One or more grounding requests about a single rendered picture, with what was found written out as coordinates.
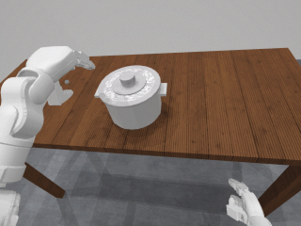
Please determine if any lid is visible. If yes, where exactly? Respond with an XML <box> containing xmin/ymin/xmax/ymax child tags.
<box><xmin>98</xmin><ymin>65</ymin><xmax>161</xmax><ymax>108</ymax></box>

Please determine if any knob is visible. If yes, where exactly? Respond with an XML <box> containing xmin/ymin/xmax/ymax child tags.
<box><xmin>119</xmin><ymin>71</ymin><xmax>135</xmax><ymax>86</ymax></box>

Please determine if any robot left hand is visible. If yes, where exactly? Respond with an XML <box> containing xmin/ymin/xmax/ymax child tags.
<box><xmin>25</xmin><ymin>46</ymin><xmax>96</xmax><ymax>105</ymax></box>

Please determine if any pot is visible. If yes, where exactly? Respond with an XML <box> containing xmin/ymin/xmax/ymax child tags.
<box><xmin>94</xmin><ymin>83</ymin><xmax>167</xmax><ymax>130</ymax></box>

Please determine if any left robot upper arm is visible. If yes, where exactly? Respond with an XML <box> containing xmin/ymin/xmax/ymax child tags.
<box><xmin>0</xmin><ymin>189</ymin><xmax>21</xmax><ymax>226</ymax></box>

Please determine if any robot left forearm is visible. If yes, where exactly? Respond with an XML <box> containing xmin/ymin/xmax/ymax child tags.
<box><xmin>0</xmin><ymin>67</ymin><xmax>55</xmax><ymax>187</ymax></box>

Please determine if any robot right hand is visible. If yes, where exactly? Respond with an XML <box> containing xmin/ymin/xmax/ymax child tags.
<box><xmin>226</xmin><ymin>178</ymin><xmax>264</xmax><ymax>225</ymax></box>

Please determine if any table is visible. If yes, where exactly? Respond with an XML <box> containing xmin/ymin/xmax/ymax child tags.
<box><xmin>0</xmin><ymin>47</ymin><xmax>301</xmax><ymax>217</ymax></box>

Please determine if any robot right forearm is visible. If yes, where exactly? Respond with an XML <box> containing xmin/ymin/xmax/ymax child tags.
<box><xmin>246</xmin><ymin>215</ymin><xmax>272</xmax><ymax>226</ymax></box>

